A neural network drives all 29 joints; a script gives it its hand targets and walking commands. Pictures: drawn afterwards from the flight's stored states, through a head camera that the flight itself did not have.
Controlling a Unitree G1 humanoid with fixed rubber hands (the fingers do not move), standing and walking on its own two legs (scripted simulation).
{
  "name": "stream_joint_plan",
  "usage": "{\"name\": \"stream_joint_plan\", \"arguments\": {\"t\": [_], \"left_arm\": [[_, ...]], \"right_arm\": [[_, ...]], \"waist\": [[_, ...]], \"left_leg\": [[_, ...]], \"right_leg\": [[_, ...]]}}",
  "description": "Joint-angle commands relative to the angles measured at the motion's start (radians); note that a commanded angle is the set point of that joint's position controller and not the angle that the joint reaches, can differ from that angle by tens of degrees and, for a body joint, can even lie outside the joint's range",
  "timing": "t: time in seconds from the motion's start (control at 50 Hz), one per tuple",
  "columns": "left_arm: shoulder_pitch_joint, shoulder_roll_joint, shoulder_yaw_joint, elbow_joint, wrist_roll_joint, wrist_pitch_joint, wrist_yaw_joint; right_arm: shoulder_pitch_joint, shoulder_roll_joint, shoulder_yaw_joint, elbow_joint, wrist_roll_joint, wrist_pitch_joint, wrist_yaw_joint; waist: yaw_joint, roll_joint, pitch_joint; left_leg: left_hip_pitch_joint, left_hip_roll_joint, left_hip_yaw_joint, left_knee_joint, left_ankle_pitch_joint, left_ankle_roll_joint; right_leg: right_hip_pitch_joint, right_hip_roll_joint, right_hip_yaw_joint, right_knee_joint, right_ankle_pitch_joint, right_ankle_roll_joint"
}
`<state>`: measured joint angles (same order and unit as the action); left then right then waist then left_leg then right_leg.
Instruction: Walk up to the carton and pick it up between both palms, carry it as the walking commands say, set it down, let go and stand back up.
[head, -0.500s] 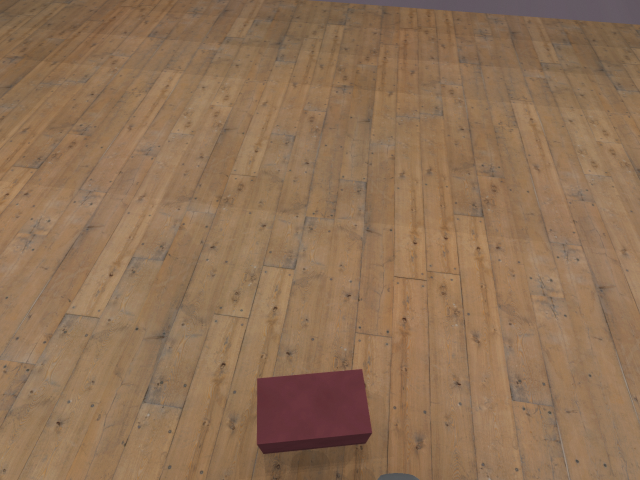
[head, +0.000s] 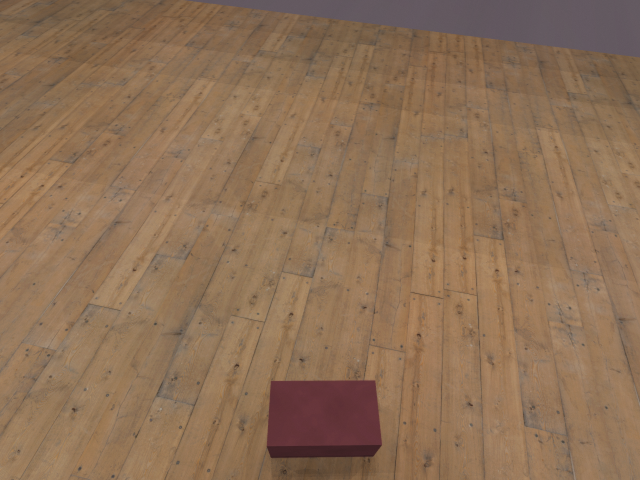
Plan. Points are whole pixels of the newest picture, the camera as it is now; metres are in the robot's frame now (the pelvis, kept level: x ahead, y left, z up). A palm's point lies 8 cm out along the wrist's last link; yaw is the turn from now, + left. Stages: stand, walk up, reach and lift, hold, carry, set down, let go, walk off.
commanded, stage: walk up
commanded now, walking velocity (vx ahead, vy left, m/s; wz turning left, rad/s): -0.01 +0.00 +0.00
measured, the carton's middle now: (322, 419) +0.36 -0.02 -0.69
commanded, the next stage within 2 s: stand in 1.12 s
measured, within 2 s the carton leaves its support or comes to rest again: neither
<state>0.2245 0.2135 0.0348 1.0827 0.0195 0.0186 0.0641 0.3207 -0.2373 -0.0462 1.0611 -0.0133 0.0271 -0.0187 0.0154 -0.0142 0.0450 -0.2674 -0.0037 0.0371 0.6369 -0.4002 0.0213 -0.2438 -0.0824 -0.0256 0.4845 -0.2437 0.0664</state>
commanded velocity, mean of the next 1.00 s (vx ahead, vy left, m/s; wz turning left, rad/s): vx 0.00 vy -0.01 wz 0.00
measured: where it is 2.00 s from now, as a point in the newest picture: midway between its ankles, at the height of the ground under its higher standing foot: outside the picture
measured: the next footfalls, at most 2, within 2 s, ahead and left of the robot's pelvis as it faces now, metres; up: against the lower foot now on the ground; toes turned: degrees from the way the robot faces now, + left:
right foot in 0.42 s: +0.01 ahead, -0.08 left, +0.00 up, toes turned -2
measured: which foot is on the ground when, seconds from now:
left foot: down 0.00-1.00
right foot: down 0.00-0.02, up 0.04-0.40, down 0.42-1.00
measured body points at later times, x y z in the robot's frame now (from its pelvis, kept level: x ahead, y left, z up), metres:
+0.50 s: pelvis +0.01 +0.04 +0.01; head +0.01 +0.03 +0.46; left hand +0.01 +0.25 -0.15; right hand +0.01 -0.19 -0.15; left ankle -0.01 +0.11 -0.73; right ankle -0.03 -0.08 -0.73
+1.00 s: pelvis +0.01 +0.00 +0.01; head +0.02 -0.01 +0.46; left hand +0.00 +0.21 -0.15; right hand +0.00 -0.22 -0.15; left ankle -0.01 +0.11 -0.73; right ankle -0.03 -0.08 -0.73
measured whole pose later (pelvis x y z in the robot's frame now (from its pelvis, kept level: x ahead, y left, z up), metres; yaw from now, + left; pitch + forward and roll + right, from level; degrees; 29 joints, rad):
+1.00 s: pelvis +0.01 +0.00 +0.01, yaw +0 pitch -1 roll +1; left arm 0.28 0.12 -0.01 1.15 0.00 -0.03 0.05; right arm 0.27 -0.14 -0.02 1.15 -0.01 -0.01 -0.04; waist -0.01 0.00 0.03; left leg -0.11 -0.01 0.03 0.35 -0.22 0.01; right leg -0.09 0.03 -0.07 0.35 -0.25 -0.05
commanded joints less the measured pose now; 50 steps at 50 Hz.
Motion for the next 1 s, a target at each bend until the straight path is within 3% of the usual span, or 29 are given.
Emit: {"name": "stream_joint_plan", "arguments": {"t": [0.0, 0.02, 0.04, 0.06, 0.08, 0.12, 0.14, 0.16, 0.18, 0.2, 0.22, 0.24, 0.26, 0.28, 0.3, 0.32, 0.36, 0.38, 0.42, 0.46, 0.48, 0.54, 0.68, 0.72, 0.82, 0.84, 0.9, 0.92, 0.98], "left_arm": [[0.047, -0.018, -0.004, -0.003, -0.011, 0.033, -0.029], [0.057, 0.002, -0.001, -0.007, -0.008, 0.036, -0.035], [0.033, 0.002, -0.006, -0.008, -0.014, 0.037, -0.034], [0.031, 0.002, 0.001, 0.017, -0.012, 0.034, -0.038], [0.066, -0.004, -0.007, 0.019, -0.015, 0.036, -0.037], [0.074, -0.018, -0.013, 0.039, -0.015, 0.032, -0.034], [0.029, -0.001, -0.009, 0.024, -0.012, 0.038, -0.036], [0.046, -0.012, -0.015, 0.016, -0.015, 0.033, -0.035], [0.048, 0.023, -0.003, 0.023, -0.016, 0.034, -0.034], [0.021, -0.009, -0.016, 0.017, -0.02, 0.024, -0.03], [0.047, -0.001, -0.016, 0.025, -0.017, 0.027, -0.028], [0.065, -0.009, -0.016, 0.024, -0.019, 0.026, -0.029], [0.067, 0.002, -0.025, 0.039, -0.019, 0.024, -0.029], [0.055, -0.016, -0.034, 0.027, -0.018, 0.023, -0.028], [0.045, -0.011, -0.033, 0.031, -0.014, 0.013, -0.02], [0.049, -0.038, -0.038, 0.03, -0.016, -0.001, -0.023], [0.128, -0.05, -0.045, 0.054, -0.014, -0.002, -0.018], [0.132, -0.051, -0.041, 0.054, -0.007, -0.007, -0.015], [0.053, 0.01, -0.039, 0.038, -0.018, -0.03, -0.022], [0.131, -0.056, -0.047, 0.062, -0.016, -0.036, -0.023], [0.116, -0.033, -0.044, 0.061, -0.022, -0.034, -0.016], [0.084, -0.004, -0.042, 0.035, -0.016, -0.034, -0.014], [0.1, -0.025, -0.047, 0.045, -0.022, -0.049, -0.01], [0.129, -0.012, -0.042, 0.061, -0.017, -0.053, -0.017], [0.136, -0.004, -0.036, 0.054, -0.018, -0.051, -0.011], [0.129, 0.0, -0.036, 0.037, -0.013, -0.05, -0.011], [0.135, -0.01, -0.041, 0.057, -0.023, -0.057, -0.014], [0.136, -0.003, -0.038, 0.059, -0.024, -0.059, -0.012], [0.161, -0.017, -0.043, 0.069, -0.026, -0.049, -0.007]], "right_arm": [[0.091, -0.104, -0.008, -0.048, -0.02, -0.058, -0.01], [0.026, -0.112, -0.007, -0.043, -0.017, -0.055, -0.01], [-0.026, -0.098, -0.007, -0.051, -0.017, -0.054, -0.013], [-0.014, -0.009, 0.013, -0.043, -0.014, -0.059, -0.016], [-0.004, -0.002, 0.017, -0.042, -0.014, -0.064, -0.018], [-0.051, -0.015, 0.015, -0.062, -0.007, -0.059, -0.022], [-0.016, -0.017, 0.013, -0.045, -0.003, -0.059, -0.022], [0.021, -0.038, 0.002, -0.048, 0.004, -0.061, -0.026], [0.047, -0.019, 0.006, -0.04, 0.004, -0.066, -0.026], [0.073, -0.018, 0.006, -0.031, 0.001, -0.065, -0.033], [0.068, -0.012, 0.005, -0.012, -0.002, -0.063, -0.034], [0.025, -0.014, 0.003, -0.031, -0.006, -0.064, -0.031], [-0.004, -0.051, -0.004, -0.048, -0.004, -0.058, -0.036], [-0.002, -0.012, -0.007, -0.04, -0.009, -0.057, -0.033], [0.021, -0.028, -0.007, -0.026, -0.008, -0.053, -0.03], [0.026, -0.009, -0.005, -0.007, -0.001, -0.05, -0.028], [-0.027, -0.012, -0.001, -0.021, -0.005, -0.039, -0.023], [-0.004, 0.031, 0.007, -0.016, 0.002, -0.041, -0.022], [-0.004, 0.012, 0.012, 0.005, 0.011, -0.039, -0.021], [-0.021, 0.003, 0.005, -0.01, 0.006, -0.038, -0.019], [0.021, 0.012, 0.003, 0.017, 0.005, -0.051, -0.019], [-0.005, 0.023, 0.007, 0.027, 0.003, -0.041, -0.02], [0.005, 0.026, 0.008, 0.039, 0.001, -0.036, -0.024], [0.009, 0.0, 0.004, 0.062, -0.001, -0.036, -0.022], [0.018, 0.048, 0.015, 0.07, -0.002, -0.044, -0.025], [-0.002, 0.025, 0.005, 0.061, -0.001, -0.041, -0.025], [0.044, 0.005, 0.006, 0.067, 0.007, -0.039, -0.027], [0.029, 0.025, 0.009, 0.078, 0.001, -0.04, -0.026], [0.007, 0.023, 0.013, 0.082, 0.002, -0.031, -0.028]], "waist": [[-0.029, 0.148, -0.016], [0.002, 0.154, -0.018], [-0.003, 0.258, 0.044], [0.011, 0.18, 0.045], [0.01, 0.21, 0.027], [0.024, 0.194, 0.058], [-0.006, 0.133, 0.044], [-0.019, 0.142, 0.001], [-0.006, 0.084, -0.008], [-0.022, 0.06, -0.025], [-0.015, 0.06, -0.01], [-0.008, 0.135, -0.025], [-0.008, 0.136, -0.001], [-0.009, 0.06, -0.005], [-0.023, 0.068, -0.036], [-0.019, 0.057, -0.005], [-0.01, 0.085, 0.039], [-0.005, 0.02, 0.051], [-0.039, -0.063, 0.079], [-0.033, -0.004, 0.041], [-0.029, -0.027, 0.012], [-0.023, -0.063, 0.054], [-0.025, 0.032, 0.05], [-0.018, -0.001, 0.018], [-0.024, 0.022, -0.006], [-0.018, -0.029, -0.029], [-0.026, 0.01, -0.006], [-0.016, -0.04, -0.038], [-0.013, 0.003, 0.049]], "left_leg": [[0.132, 0.387, -0.368, -0.449, 0.595, -0.019], [0.123, 0.346, -0.288, -0.426, 0.589, -0.01], [0.036, 0.303, -0.217, -0.437, 0.47, 0.046], [0.077, 0.253, -0.219, -0.425, 0.505, 0.043], [0.113, 0.231, -0.183, -0.406, 0.538, 0.033], [0.11, 0.227, -0.094, -0.37, 0.661, 0.082], [0.13, 0.242, -0.145, -0.397, 0.634, 0.069], [0.215, 0.238, -0.16, -0.385, 0.663, 0.062], [0.184, 0.26, -0.199, -0.395, 0.609, 0.061], [0.239, 0.275, -0.192, -0.371, 0.686, 0.059], [0.216, 0.267, -0.199, -0.381, 0.638, 0.063], [0.222, 0.259, -0.198, -0.403, 0.493, 0.078], [0.225, 0.267, -0.201, -0.393, 0.505, 0.079], [0.234, 0.266, -0.219, -0.386, 0.455, 0.101], [0.23, 0.251, -0.204, -0.379, 0.426, 0.128], [0.241, 0.234, -0.18, -0.363, 0.464, 0.119], [0.157, 0.216, -0.182, -0.374, 0.321, 0.114], [0.085, 0.186, -0.21, -0.368, 0.313, 0.091], [0.084, 0.102, -0.144, -0.378, 0.276, 0.066], [0.248, 0.126, -0.104, -0.359, 0.377, 0.057], [0.226, 0.13, -0.117, -0.345, 0.408, 0.05], [0.179, 0.133, -0.135, -0.36, 0.353, 0.052], [0.173, 0.127, -0.138, -0.35, 0.347, 0.052], [0.201, 0.111, -0.103, -0.353, 0.315, 0.042], [0.167, 0.111, -0.108, -0.326, 0.365, 0.032], [0.156, 0.12, -0.103, -0.318, 0.335, 0.047], [0.188, 0.117, -0.109, -0.313, 0.415, 0.043], [0.176, 0.126, -0.108, -0.315, 0.375, 0.036], [0.154, 0.115, -0.102, -0.314, 0.336, 0.029]], "right_leg": [[-0.144, 0.046, 0.028, 0.285, -0.266, -0.009], [-0.107, 0.04, 0.057, 0.291, -0.257, -0.022], [-0.092, 0.028, 0.052, 0.311, -0.219, -0.031], [-0.075, 0.019, 0.061, 0.314, -0.183, -0.032], [-0.094, 0.037, 0.03, 0.321, -0.166, -0.039], [-0.084, 0.018, 0.034, 0.296, -0.162, -0.037], [-0.077, 0.036, 0.021, 0.292, -0.15, -0.037], [-0.103, 0.049, 0.013, 0.249, -0.13, -0.043], [-0.057, 0.034, 0.036, 0.26, -0.138, -0.035], [-0.087, 0.035, 0.031, 0.202, -0.15, -0.045], [-0.077, 0.043, 0.027, 0.212, -0.141, -0.051], [-0.051, 0.028, 0.05, 0.186, -0.133, -0.055], [-0.091, 0.024, 0.045, 0.157, -0.143, -0.056], [-0.065, 0.02, 0.062, 0.084, -0.132, -0.052], [-0.023, 0.023, 0.037, 0.037, -0.117, -0.064], [-0.017, 0.024, 0.028, -0.057, -0.055, -0.064], [0.057, 0.013, 0.021, -0.138, 0.039, -0.068], [0.121, -0.012, 0.046, -0.151, 0.106, -0.067], [0.102, -0.054, 0.091, -0.139, 0.211, -0.101], [0.027, -0.033, 0.08, -0.16, 0.242, -0.083], [0.065, -0.032, 0.06, -0.147, 0.235, -0.092], [0.084, -0.034, 0.074, -0.165, 0.208, -0.097], [0.08, -0.058, 0.11, -0.179, 0.268, -0.106], [0.089, -0.037, 0.092, -0.203, 0.211, -0.106], [0.126, -0.046, 0.099, -0.178, 0.323, -0.107], [0.137, -0.049, 0.091, -0.183, 0.299, -0.109], [0.122, -0.052, 0.094, -0.167, 0.379, -0.106], [0.135, -0.052, 0.085, -0.171, 0.36, -0.108], [0.1, -0.057, 0.116, -0.197, 0.339, -0.089]]}}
